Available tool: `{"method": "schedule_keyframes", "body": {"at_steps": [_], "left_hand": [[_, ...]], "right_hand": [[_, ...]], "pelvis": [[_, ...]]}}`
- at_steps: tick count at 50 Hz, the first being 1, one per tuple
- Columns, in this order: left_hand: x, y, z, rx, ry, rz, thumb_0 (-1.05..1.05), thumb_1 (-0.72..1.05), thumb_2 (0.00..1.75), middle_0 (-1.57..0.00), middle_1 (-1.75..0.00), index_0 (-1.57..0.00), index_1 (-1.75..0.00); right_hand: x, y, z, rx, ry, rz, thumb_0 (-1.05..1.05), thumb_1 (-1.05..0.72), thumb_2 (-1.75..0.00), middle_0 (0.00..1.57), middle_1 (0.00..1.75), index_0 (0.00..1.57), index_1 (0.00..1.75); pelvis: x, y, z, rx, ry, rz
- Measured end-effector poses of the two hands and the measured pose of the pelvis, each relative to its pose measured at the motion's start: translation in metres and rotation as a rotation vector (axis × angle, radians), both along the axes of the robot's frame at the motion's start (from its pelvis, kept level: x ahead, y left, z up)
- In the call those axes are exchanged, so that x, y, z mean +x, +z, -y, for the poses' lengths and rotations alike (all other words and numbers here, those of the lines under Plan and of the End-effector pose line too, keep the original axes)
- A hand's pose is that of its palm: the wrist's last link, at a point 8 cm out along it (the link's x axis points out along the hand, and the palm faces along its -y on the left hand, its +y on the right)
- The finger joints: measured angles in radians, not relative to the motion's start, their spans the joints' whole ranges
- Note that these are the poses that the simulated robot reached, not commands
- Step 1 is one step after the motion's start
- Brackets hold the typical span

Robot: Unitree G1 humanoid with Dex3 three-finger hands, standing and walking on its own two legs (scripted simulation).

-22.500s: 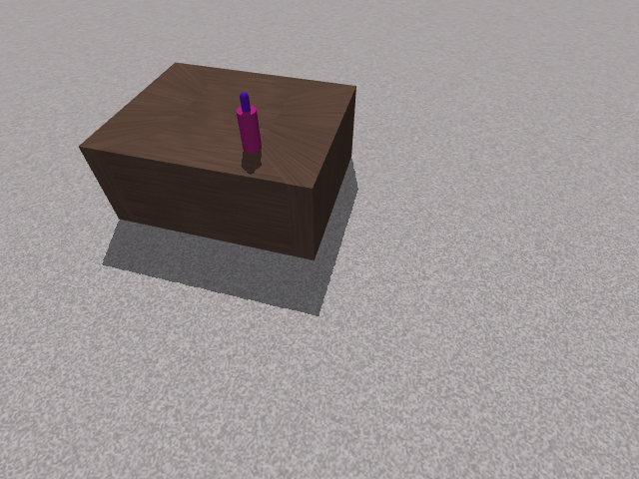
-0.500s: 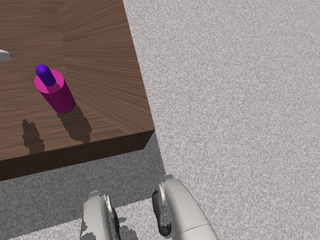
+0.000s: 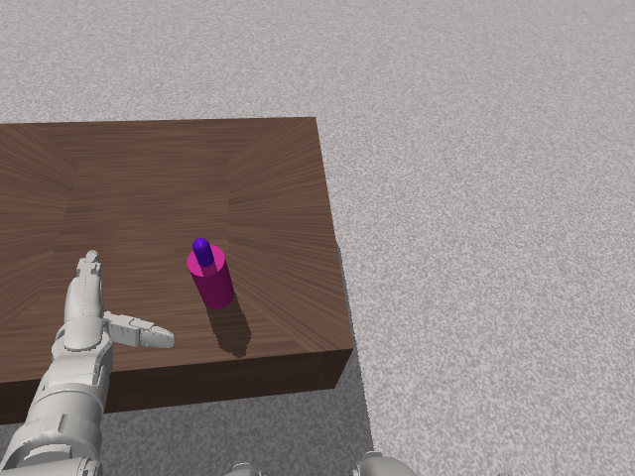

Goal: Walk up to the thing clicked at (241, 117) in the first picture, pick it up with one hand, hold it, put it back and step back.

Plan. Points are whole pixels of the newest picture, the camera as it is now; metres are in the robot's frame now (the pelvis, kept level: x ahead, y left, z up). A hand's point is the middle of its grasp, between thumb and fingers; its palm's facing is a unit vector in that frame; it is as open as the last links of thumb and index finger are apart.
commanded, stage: home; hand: left
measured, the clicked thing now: (210, 271) +0.51 +0.17 -0.23
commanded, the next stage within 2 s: none
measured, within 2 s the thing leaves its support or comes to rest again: neither
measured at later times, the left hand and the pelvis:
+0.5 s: hand (174, 475) +0.16 +0.16 -0.07, palm faces +0.18 -0.95 -0.25, open 17.7 cm; pelvis +0.01 -0.03 +0.02, yaw +3 degrees
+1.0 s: hand out of the picture +0.13 +0.19 -0.09, palm faces +0.00 -0.94 -0.34, open 17.6 cm; pelvis +0.01 -0.02 +0.03, yaw +3 degrees
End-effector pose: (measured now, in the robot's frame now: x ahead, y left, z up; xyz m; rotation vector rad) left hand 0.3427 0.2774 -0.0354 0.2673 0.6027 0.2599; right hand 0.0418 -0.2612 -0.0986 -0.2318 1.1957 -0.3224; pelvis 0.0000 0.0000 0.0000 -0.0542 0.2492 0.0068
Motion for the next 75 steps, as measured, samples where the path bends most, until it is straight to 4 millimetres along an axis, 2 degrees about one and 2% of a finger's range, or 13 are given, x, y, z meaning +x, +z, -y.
{"method": "schedule_keyframes", "body": {"at_steps": [7,13,19,24,28,37,42,44,50,55,60,66,75], "left_hand": [[-0.061,0.003,0.015,-0.014,0.017,-0.022,-0.01,-0.6,0.0,-0.05,-0.04,-0.05,-0.04],[-0.121,-0.003,0.038,-0.051,0.02,-0.091,-0.01,-0.6,0.01,-0.05,-0.04,-0.05,-0.04],[-0.177,-0.006,0.062,-0.101,0.044,-0.146,-0.01,-0.59,0.02,-0.05,-0.04,-0.05,-0.05],[-0.204,-0.007,0.071,-0.111,0.069,-0.177,-0.01,-0.59,0.03,-0.06,-0.05,-0.05,-0.05],[-0.209,-0.005,0.072,-0.097,0.077,-0.18,-0.01,-0.59,0.02,-0.05,-0.04,-0.05,-0.05],[-0.197,0.0,0.077,-0.079,0.05,-0.149,-0.01,-0.59,0.01,-0.05,-0.04,-0.05,-0.04],[-0.197,-0.001,0.078,-0.085,0.035,-0.153,-0.01,-0.59,0.01,-0.05,-0.04,-0.05,-0.04],[-0.2,-0.006,0.075,-0.059,-0.016,-0.179,-0.01,-0.59,0.01,-0.05,-0.04,-0.05,-0.04],[-0.225,-0.019,0.044,-0.012,-0.051,-0.332,-0.01,-0.58,0.03,-0.06,-0.05,-0.06,-0.05],[-0.251,-0.019,0.015,0.022,0.005,-0.431,-0.01,-0.57,0.03,-0.06,-0.05,-0.06,-0.05],[-0.273,-0.018,-0.004,0.041,0.054,-0.511,-0.01,-0.58,0.03,-0.05,-0.05,-0.06,-0.05],[-0.292,-0.02,-0.01,0.033,0.086,-0.576,0.0,-0.57,0.04,-0.05,-0.05,-0.06,-0.05],[-0.308,-0.026,-0.006,-0.001,0.096,-0.617,0.0,-0.56,0.04,-0.06,-0.05,-0.06,-0.05]], "right_hand": [[0.063,0.013,-0.002,0.012,0.077,0.174,0.0,-0.9,-0.9,0.21,0.3,0.2,0.3],[0.106,0.023,-0.009,0.041,0.135,0.288,0.0,-0.9,-0.9,0.21,0.3,0.2,0.3],[0.135,0.032,-0.015,0.057,0.183,0.365,0.0,-0.9,-0.9,0.21,0.3,0.2,0.3],[0.144,0.036,-0.017,0.055,0.213,0.397,0.0,-0.9,-0.9,0.21,0.3,0.21,0.3],[0.142,0.035,-0.015,0.048,0.226,0.399,0.0,-0.9,-0.9,0.21,0.3,0.21,0.3],[0.121,0.03,-0.005,0.044,0.199,0.371,0.01,-0.9,-0.9,0.21,0.3,0.21,0.3],[0.111,0.03,-0.001,0.037,0.181,0.353,0.01,-0.9,-0.9,0.21,0.3,0.2,0.3],[0.106,0.026,0.001,0.033,0.228,0.31,0.01,-0.9,-0.9,0.21,0.3,0.2,0.3],[0.084,0.018,0.017,0.056,0.239,0.179,0.01,-0.9,-0.9,0.21,0.3,0.21,0.3],[0.064,0.016,0.028,0.052,0.207,0.1,0.0,-0.91,-0.9,0.21,0.3,0.2,0.3],[0.048,0.014,0.031,0.05,0.186,0.026,0.0,-0.91,-0.9,0.21,0.3,0.2,0.3],[0.038,0.013,0.029,0.054,0.185,-0.02,0.0,-0.91,-0.9,0.21,0.3,0.2,0.3],[0.034,0.016,0.024,0.056,0.193,-0.027,0.0,-0.91,-0.9,0.21,0.3,0.2,0.3]], "pelvis": [[0.006,0.01,0.006,0.018,0.013,0.072],[0.009,0.015,0.013,0.033,0.022,0.115],[0.01,0.018,0.02,0.043,0.03,0.149],[0.008,0.019,0.026,0.049,0.041,0.167],[0.005,0.019,0.03,0.052,0.046,0.175],[0.004,0.02,0.032,0.055,0.042,0.185],[0.003,0.021,0.031,0.054,0.037,0.19],[0.004,0.023,0.03,0.056,0.035,0.202],[0.008,0.03,0.024,0.06,0.037,0.238],[0.011,0.037,0.019,0.062,0.038,0.257],[0.01,0.042,0.015,0.063,0.041,0.27],[0.007,0.046,0.012,0.065,0.043,0.285],[-0.001,0.05,0.01,0.065,0.046,0.301]]}}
